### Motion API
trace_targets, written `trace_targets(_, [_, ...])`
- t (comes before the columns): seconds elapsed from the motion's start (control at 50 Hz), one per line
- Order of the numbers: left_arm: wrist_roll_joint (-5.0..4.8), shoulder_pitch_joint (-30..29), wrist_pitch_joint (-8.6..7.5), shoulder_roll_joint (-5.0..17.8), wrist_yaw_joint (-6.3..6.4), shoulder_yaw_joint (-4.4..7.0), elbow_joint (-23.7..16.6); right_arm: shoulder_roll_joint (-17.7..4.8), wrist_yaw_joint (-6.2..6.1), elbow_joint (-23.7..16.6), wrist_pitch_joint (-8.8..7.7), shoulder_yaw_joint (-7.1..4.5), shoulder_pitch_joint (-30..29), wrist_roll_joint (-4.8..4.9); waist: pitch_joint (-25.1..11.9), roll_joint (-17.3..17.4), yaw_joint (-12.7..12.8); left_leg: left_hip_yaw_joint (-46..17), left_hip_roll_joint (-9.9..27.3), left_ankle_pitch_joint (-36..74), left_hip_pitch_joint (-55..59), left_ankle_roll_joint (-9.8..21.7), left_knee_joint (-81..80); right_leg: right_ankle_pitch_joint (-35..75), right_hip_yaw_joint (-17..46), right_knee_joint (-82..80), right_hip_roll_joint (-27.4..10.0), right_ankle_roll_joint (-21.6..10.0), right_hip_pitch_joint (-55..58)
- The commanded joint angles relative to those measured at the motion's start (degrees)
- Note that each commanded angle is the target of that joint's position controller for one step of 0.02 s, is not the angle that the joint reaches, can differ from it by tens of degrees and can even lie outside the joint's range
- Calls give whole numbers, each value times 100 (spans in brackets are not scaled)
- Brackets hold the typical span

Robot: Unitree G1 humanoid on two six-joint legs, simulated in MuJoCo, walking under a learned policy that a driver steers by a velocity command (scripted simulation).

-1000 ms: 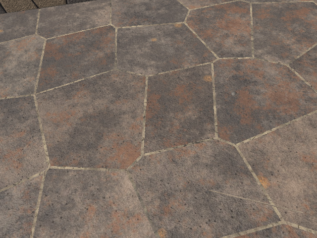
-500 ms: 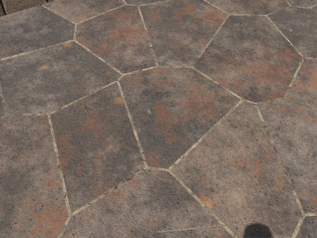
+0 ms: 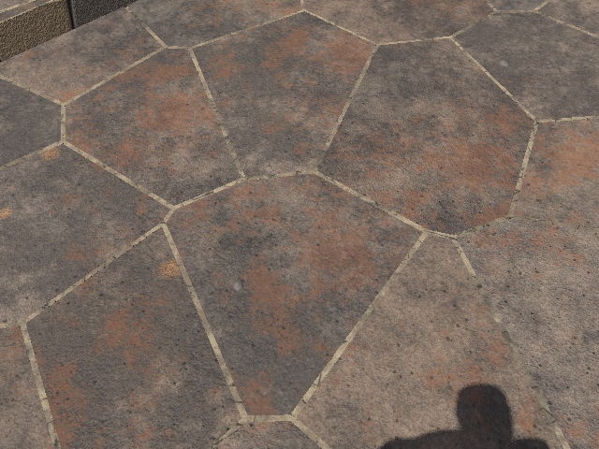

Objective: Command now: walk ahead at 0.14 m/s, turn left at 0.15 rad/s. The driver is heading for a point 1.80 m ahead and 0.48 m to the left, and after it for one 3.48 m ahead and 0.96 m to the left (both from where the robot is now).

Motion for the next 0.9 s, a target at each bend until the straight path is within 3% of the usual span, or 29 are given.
trace_targets(0.02, [48, 185, -37, 701, 106, 114, -105, -394, -20, -217, -55, -65, 74, 12, -535, -710, 73, 115, -260, 67, 781, 160, -416, 4937, 61, 190, -1683, -167, 204])
trace_targets(0.06, [24, 110, 27, 813, 187, 150, -76, -520, -18, -222, -77, -112, 162, -48, -465, -730, 18, 178, -413, -499, 846, 299, -632, 5205, 93, 622, -1844, -212, 432])
trace_targets(0.1, [-21, 5, 91, 910, 259, 191, -81, -582, -29, -98, -119, -164, 623, -72, -558, -689, -169, 246, -615, -781, 1225, 501, -1165, 5500, 103, 1462, -1848, -170, 584])
trace_targets(0.12, [-44, -88, 118, 988, 279, 221, -105, -610, -41, -1, -174, -193, 1044, -83, -706, -486, -445, 95, -576, 74, 1782, 640, -1817, 5046, -53, 2263, -1672, -13, 406])
trace_targets(0.14, [-45, -166, 86, 1012, 291, 227, -319, -1044, -76, 34, -219, -311, 1534, -98, -1153, 64, -637, -1072, 277, 2784, 2805, 1019, -1847, 3205, -325, 3744, -1184, 239, -450])
trace_targets(0.16, [-79, 226, 120, 465, 217, 139, -473, -1520, -93, 12, -163, -439, 1437, 0, -1436, 1214, -210, -2988, 1721, 5969, 3772, 2210, -1816, -2157, -442, 5477, 135, 533, -2186])
trace_targets(0.18, [102, 374, 228, 460, 185, 88, -334, -1274, -45, 31, -115, -401, 1448, 232, -1836, 536, -190, -3132, 1775, 5081, 3565, 2388, -2053, -2411, 432, 5773, -273, 550, -2198])
trace_targets(0.2, [72, 52, 282, 579, 176, 123, -345, -1071, -49, -76, -50, -395, 1056, 176, -1155, 169, -186, -2701, 1464, 3807, 3010, 2268, -2205, -2088, 469, 5956, -428, 605, -2466])
trace_targets(0.22, [68, -234, 298, 650, 173, 145, -400, -823, -66, -171, 33, -330, 664, 111, -700, -186, -111, -2341, 1096, 2741, 2520, 1992, -2445, -1739, 464, 5651, -604, 647, -2629])
trace_targets(0.24, [80, -415, 327, 710, 164, 166, -476, -697, -89, -230, 83, -295, 478, 99, -532, -185, -61, -2128, 806, 2141, 2298, 1755, -2594, -1483, 428, 5322, -708, 707, -2657])
trace_targets(0.3, [66, -249, 459, 543, 132, 118, -483, -819, -82, -232, 120, -353, 503, 55, -846, 60, -4, -1796, 376, 1751, 2181, 1472, -2637, -1144, 282, 4731, -625, 885, -2326])
trace_targets(0.42, [3, -711, 540, 597, 210, 111, -686, -1060, -75, -288, 240, -487, 590, 0, -839, 381, -267, -2383, 254, -499, 2203, 1287, -2873, -1051, 366, 3605, -652, 990, -2428])
trace_targets(0.48, [-30, -823, 486, 611, 230, 102, -769, -1100, -58, -334, 292, -531, 511, -32, -776, 427, -323, -2682, 225, -853, 2134, 1230, -2872, -1063, 414, 3185, -593, 942, -2273])
trace_targets(0.54, [-85, -682, 394, 642, 257, 91, -804, -1115, -24, -373, 325, -562, 372, -46, -810, 492, -290, -2976, 213, -489, 2126, 1167, -2765, -1180, 442, 2636, -470, 823, -1899])
trace_targets(0.6, [-129, -112, 287, 637, 303, 84, -722, -1090, 6, -419, 372, -572, 68, 10, -809, 492, 1, -3120, 29, -388, 1813, 865, -2574, -830, 398, 1239, -338, 607, -959])
trace_targets(0.62, [-95, 120, 245, 731, 343, 114, -677, -1015, -8, -455, 372, -551, -20, 70, -758, 340, 132, -2973, -226, -943, 1437, 578, -2397, -494, 517, 358, -513, 519, -418])
trace_targets(0.64, [-3, 7, 227, 1209, 396, 211, -755, -679, -25, -498, 356, -471, 220, 116, -736, -641, -83, -2313, -804, -2116, 903, 221, -1486, -1093, 1680, -433, -1640, 255, -88])
trace_targets(0.66, [54, -574, 256, 1664, 380, 287, -1026, -639, -72, -550, 315, -486, 286, 116, -513, -1601, -176, -916, -1723, -2620, 62, 22, -102, -1032, 3169, -788, -2919, -311, -373])
trace_targets(0.68, [123, -593, 279, 1438, 339, 259, -992, -1087, -82, -482, 300, -578, 169, -92, -394, -1034, -190, -876, -1156, -2545, 298, -48, 970, 11, 2800, -489, -3011, -632, -959])
trace_targets(0.7, [73, -792, 268, 1034, 313, 149, -1058, -1090, -45, -382, 308, -610, 292, -81, -397, -743, -361, -880, -1109, -2270, 509, -45, 1452, 689, 2213, -291, -2641, -559, -1088])
trace_targets(0.72, [44, -960, 261, 869, 291, 105, -1097, -1010, -9, -282, 351, -600, 458, -80, -358, -718, -465, -814, -1083, -1989, 526, -80, 1862, 1123, 1602, -147, -2269, -397, -1064])
trace_targets(0.76, [41, -940, 256, 822, 299, 87, -1184, -963, 94, -200, 440, -574, 610, -57, -478, -1095, -420, -609, -1030, -1815, 300, -204, 2382, 1895, 983, 77, -1964, -317, -632])
trace_targets(0.78, [48, -764, 261, 829, 285, 95, -1161, -941, 126, -235, 463, -551, 483, -30, -490, -1072, -308, -521, -980, -1801, 197, -273, 2350, 2194, 835, 160, -1943, -340, -430])
trace_targets(0.84, [37, -92, 249, 949, 267, 164, -968, -790, 158, -396, 489, -456, 25, 6, -547, -1080, 60, -499, -907, -1906, -18, -399, 1784, 2870, 837, 372, -2104, -495, 311])
trace_targets(0.9, [42, 46, 225, 1043, 223, 215, -862, -689, 145, -416, 510, -382, -80, 37, -636, -1193, 124, -474, -888, -2103, 318, -353, 1053, 3095, 808, 510, -2215, -561, 468])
